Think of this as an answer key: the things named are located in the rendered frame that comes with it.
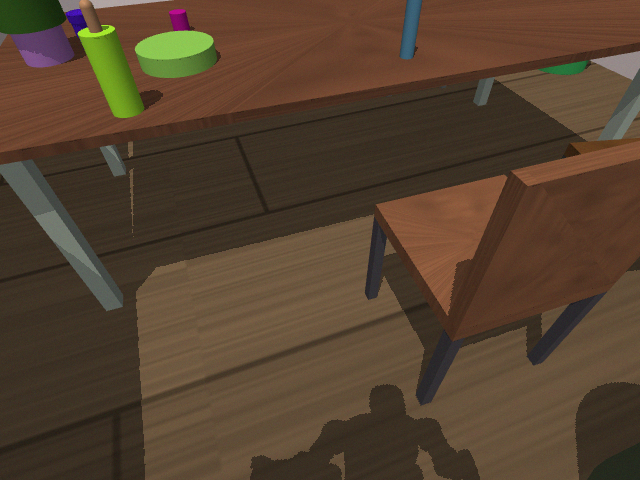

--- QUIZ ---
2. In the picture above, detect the table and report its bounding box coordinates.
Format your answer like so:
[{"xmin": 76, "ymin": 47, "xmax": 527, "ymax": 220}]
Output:
[{"xmin": 0, "ymin": 0, "xmax": 640, "ymax": 311}]

